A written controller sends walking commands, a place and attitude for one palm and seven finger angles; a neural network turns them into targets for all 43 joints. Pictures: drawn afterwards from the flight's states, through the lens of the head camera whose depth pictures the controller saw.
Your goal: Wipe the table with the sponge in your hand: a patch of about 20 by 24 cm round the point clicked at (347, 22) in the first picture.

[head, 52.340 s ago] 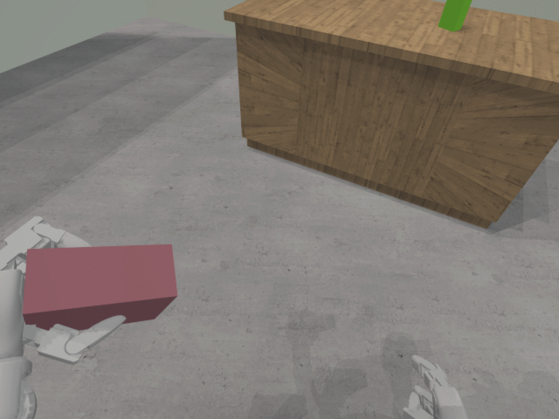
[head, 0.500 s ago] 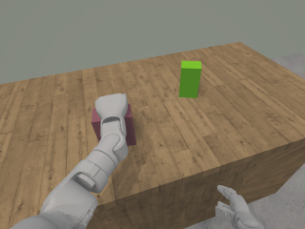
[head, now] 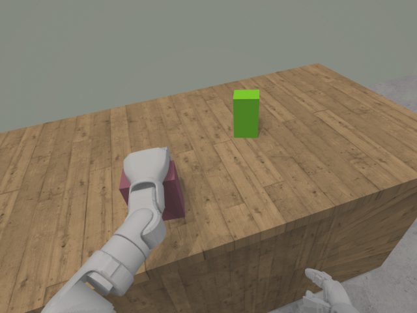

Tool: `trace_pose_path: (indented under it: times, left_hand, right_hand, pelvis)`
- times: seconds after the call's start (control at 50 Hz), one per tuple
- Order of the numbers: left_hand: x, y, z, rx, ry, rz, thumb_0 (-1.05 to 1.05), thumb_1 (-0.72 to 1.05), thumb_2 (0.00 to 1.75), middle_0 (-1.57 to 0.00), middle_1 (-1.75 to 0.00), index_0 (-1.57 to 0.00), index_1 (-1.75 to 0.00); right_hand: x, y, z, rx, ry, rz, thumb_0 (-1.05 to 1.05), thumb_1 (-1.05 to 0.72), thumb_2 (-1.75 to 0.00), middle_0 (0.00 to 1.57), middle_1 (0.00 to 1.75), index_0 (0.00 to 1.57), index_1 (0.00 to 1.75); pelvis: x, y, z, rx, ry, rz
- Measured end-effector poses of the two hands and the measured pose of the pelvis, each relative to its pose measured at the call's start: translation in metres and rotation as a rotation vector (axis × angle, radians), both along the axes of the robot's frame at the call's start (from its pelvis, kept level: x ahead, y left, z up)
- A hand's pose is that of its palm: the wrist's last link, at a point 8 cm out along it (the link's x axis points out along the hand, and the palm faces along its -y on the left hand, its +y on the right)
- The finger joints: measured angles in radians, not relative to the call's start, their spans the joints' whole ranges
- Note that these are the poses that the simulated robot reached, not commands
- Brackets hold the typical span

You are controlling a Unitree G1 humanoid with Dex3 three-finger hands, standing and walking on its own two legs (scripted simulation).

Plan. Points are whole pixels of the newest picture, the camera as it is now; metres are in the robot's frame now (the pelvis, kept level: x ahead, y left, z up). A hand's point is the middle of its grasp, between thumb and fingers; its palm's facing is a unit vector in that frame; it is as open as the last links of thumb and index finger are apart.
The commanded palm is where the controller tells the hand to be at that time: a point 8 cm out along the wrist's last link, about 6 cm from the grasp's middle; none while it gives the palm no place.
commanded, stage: wipe back along the third lane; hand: left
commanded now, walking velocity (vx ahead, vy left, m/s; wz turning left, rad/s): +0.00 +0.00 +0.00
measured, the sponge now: (157, 200) +0.35 +0.16 +0.04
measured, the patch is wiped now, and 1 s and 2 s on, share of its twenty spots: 1.00 1.00 1.00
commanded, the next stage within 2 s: slide back across to the middle lane in 0.52 s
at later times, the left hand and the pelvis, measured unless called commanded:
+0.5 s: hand (158, 201) +0.30 +0.14 +0.10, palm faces +0.10 -0.10 -0.99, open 10.1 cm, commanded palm +0.25 +0.12 +0.13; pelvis +0.00 -0.02 +0.00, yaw -1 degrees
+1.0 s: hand (148, 211) +0.27 +0.14 +0.11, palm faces +0.13 -0.23 -0.96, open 10.1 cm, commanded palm +0.23 +0.16 +0.16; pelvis -0.01 -0.01 +0.00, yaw -1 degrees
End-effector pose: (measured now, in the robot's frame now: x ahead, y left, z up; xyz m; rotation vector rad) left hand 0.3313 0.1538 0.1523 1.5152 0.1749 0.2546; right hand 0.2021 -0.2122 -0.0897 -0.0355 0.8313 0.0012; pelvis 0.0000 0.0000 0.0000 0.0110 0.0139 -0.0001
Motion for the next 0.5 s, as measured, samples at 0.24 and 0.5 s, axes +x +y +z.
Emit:
trace_pose_path:
  times: [0.24,0.5]
  left_hand:
    - [-0.025,-0.009,0.001,-0.027,-0.020,-0.003,0.01,-0.49,1.06,-0.66,-1.41,-0.70,-1.39]
    - [-0.055,-0.018,0.000,-0.057,-0.049,-0.040,0.01,-0.49,1.06,-0.66,-1.42,-0.70,-1.39]
  right_hand:
    - [0.027,-0.011,0.023,0.005,-0.127,0.018,0.01,-0.90,-0.90,0.20,0.30,0.20,0.30]
    - [0.040,-0.006,0.034,0.023,-0.171,0.056,0.01,-0.90,-0.90,0.20,0.30,0.20,0.30]
  pelvis:
    - [-0.002,-0.013,0.000,0.007,-0.025,-0.007]
    - [-0.003,-0.017,-0.001,0.008,-0.051,-0.009]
